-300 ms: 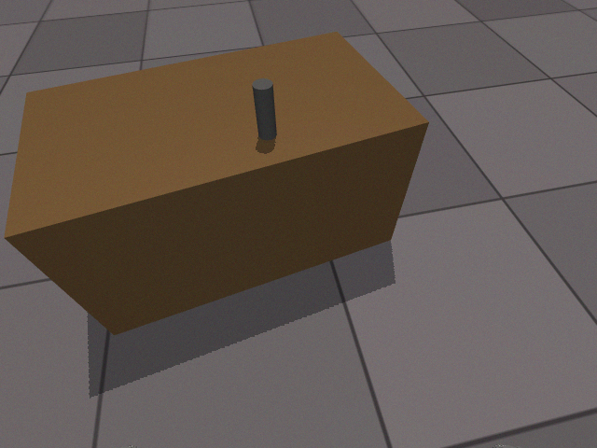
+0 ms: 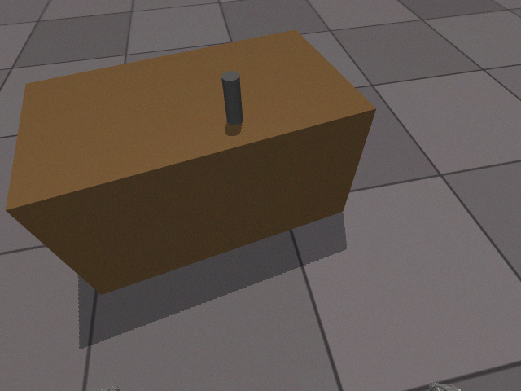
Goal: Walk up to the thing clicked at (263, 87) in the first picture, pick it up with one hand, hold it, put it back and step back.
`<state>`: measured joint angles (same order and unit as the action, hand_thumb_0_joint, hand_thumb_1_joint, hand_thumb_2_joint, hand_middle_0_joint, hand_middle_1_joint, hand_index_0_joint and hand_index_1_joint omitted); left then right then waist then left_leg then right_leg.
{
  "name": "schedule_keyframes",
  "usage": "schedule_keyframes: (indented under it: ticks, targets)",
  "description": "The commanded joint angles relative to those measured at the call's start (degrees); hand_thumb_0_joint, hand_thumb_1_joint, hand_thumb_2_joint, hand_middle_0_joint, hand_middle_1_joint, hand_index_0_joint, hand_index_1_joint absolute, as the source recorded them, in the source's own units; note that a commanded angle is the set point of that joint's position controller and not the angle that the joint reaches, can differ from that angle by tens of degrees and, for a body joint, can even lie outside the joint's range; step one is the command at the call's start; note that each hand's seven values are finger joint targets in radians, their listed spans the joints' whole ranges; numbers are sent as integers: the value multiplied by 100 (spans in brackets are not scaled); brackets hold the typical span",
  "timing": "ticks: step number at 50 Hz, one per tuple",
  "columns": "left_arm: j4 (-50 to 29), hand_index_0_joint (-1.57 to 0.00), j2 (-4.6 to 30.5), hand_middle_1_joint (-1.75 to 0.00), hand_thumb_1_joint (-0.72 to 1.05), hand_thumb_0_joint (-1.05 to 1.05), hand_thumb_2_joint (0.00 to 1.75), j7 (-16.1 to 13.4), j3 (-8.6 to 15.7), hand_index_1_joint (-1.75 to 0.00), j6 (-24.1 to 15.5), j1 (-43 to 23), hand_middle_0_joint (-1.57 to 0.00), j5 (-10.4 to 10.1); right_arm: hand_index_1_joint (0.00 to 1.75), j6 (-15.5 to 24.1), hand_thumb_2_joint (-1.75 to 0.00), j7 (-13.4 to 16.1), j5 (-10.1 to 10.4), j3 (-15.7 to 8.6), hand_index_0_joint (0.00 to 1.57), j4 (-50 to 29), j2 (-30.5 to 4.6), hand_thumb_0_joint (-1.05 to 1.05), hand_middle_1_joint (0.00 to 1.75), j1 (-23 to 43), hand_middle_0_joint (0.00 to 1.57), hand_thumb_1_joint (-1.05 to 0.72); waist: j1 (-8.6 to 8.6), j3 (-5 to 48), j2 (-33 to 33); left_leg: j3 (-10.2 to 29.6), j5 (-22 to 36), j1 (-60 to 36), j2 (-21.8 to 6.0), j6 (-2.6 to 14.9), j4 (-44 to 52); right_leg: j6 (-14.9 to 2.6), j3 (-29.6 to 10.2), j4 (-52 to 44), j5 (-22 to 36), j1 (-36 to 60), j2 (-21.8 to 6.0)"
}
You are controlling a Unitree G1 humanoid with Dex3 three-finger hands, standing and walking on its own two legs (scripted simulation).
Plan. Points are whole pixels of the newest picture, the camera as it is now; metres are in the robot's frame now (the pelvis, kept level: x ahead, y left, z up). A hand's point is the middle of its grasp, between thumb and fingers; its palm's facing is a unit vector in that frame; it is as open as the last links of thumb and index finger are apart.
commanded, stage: stand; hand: right
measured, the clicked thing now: (232, 99) +0.90 +0.10 -0.10
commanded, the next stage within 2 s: walk up in 0.82 s
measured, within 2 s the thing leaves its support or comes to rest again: neither
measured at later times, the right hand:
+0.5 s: hand out of the picture +0.08 -0.25 -0.16, palm faces -0.02 +0.94 -0.34, open 7.4 cm
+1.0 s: hand out of the picture +0.09 -0.25 -0.15, palm faces -0.13 +0.93 -0.35, open 7.4 cm
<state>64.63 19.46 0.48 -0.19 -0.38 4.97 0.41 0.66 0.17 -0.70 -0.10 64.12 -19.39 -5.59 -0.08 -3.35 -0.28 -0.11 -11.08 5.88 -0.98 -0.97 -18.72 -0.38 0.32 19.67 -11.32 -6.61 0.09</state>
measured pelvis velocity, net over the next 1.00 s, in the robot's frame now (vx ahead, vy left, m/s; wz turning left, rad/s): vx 0.02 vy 0.02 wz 0.10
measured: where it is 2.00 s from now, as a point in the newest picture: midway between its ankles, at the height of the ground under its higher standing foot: (233, 348)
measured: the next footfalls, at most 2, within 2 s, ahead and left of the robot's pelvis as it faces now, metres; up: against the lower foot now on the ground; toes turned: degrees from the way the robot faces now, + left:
left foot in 1.14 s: +0.15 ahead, +0.23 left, +0.00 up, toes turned +14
right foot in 1.54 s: +0.36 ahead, +0.01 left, +0.00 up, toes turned +12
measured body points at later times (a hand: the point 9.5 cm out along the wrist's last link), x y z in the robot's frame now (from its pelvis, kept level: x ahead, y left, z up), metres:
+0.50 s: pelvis +0.00 +0.00 +0.00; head +0.01 -0.01 +0.45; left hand +0.08 +0.29 -0.13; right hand +0.08 -0.30 -0.13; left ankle -0.01 +0.13 -0.75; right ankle -0.01 -0.11 -0.75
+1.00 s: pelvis +0.02 +0.02 -0.01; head +0.03 +0.02 +0.44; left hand +0.06 +0.34 -0.12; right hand +0.10 -0.30 -0.13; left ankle +0.03 +0.15 -0.71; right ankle -0.01 -0.11 -0.75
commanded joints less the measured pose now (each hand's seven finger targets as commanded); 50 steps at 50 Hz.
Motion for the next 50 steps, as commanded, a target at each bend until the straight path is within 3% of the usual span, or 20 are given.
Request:
schedule_keyframes:
  ticks: [1,9,15,23,40,41,42,43,44,45,47,49,50]
  targets:
    - [-343,-20,1215,-30,90,0,90,-98,238,-30,-154,-171,-20,-24,30,128,-90,55,29,-213,20,-336,-1209,0,30,146,20,-90,-4,594,46,476,1144,-119,-645,216,185,-130,-549,-259,1200,172,-745]
    - [-350,-20,1218,-30,90,0,90,-101,251,-30,-157,-169,-20,-11,30,122,-90,49,20,-214,20,-348,-1217,0,30,177,20,-90,-13,546,5,476,966,-113,-627,216,244,-123,-525,-335,1045,125,-731]
    - [-362,-20,1266,-30,90,0,90,-114,268,-30,-171,-169,-20,-1,30,116,-90,58,30,-222,20,-363,-1211,0,30,138,20,-90,24,627,57,460,1198,-265,-648,220,185,-129,-540,-302,1364,175,-756]
    - [-350,-20,1256,-30,90,0,90,-108,267,-30,-152,-136,-20,-7,30,105,-90,52,24,-209,20,-335,-1211,0,30,134,20,-90,5,451,71,481,890,-139,-629,186,292,-129,-534,-393,971,62,-712]
    - [-362,-20,1271,-30,90,0,90,-109,251,-30,-163,-125,-20,-7,30,108,-90,45,11,-202,20,-311,-1245,0,30,62,20,-90,19,449,-11,494,700,-75,-638,215,311,-120,-606,-453,872,66,-743]
    - [-638,-20,1914,-30,90,0,90,-28,677,-30,-288,365,-20,51,30,67,-90,-121,-73,-516,20,-694,-1643,0,30,-220,20,-90,-215,793,-30,594,-1239,862,-211,542,-476,-307,-391,46,-1540,1072,-471]
    - [-538,-20,2008,-30,90,0,90,-30,761,-30,-303,896,-20,121,30,16,-90,-189,-122,-503,20,-852,-1521,0,30,11,20,-90,-481,448,216,319,-2014,2192,-12,470,-1044,-587,-1045,-294,-2610,1619,-951]
    - [-603,-20,2238,-30,90,0,90,-46,896,-30,-321,1143,-20,175,30,-31,-90,-240,-180,-516,20,-1151,-1406,0,30,417,20,-90,-692,92,903,25,-1773,2955,57,388,-2537,-1073,-2106,-1065,-3215,1321,-1977]
    - [-867,-20,2238,-30,90,0,90,-57,933,-30,-363,885,-20,203,30,-73,-90,-278,-261,-545,20,-1348,-1374,0,30,532,20,-90,-646,-258,786,375,-1588,3350,-320,298,-3225,-1390,-2520,-1369,-3333,787,-2594]
    - [-1091,-20,2038,-30,90,0,90,-57,907,-30,-389,544,-20,181,30,-77,-90,-339,-247,-611,20,-1353,-1458,0,30,312,20,-90,-454,-404,435,565,-1388,3326,-494,237,-3550,-1428,-2301,-1381,-3067,446,-2547]
    - [-1296,-20,1947,-30,90,0,90,-55,883,-30,-444,260,-20,217,30,-61,-90,-447,-201,-734,20,-1365,-1546,0,30,-225,20,-90,-115,-289,461,715,-1131,3044,-784,113,-3419,-1304,-1607,-1257,-2219,436,-2237]
    - [-1499,-20,1916,-30,90,0,90,-5,888,-30,-498,224,-20,226,30,-32,-90,-525,-181,-762,20,-1401,-1475,0,30,-404,20,-90,-94,-258,653,473,-1061,2586,-820,22,-2941,-1233,-835,-1104,-1416,278,-1981]
    - [-1562,-20,1926,-30,90,0,90,24,888,-30,-507,234,-20,217,30,-24,-90,-549,-180,-777,20,-1435,-1433,0,30,-450,20,-90,-91,-245,690,324,-994,2250,-779,13,-2697,-1157,-497,-984,-1306,41,-1854]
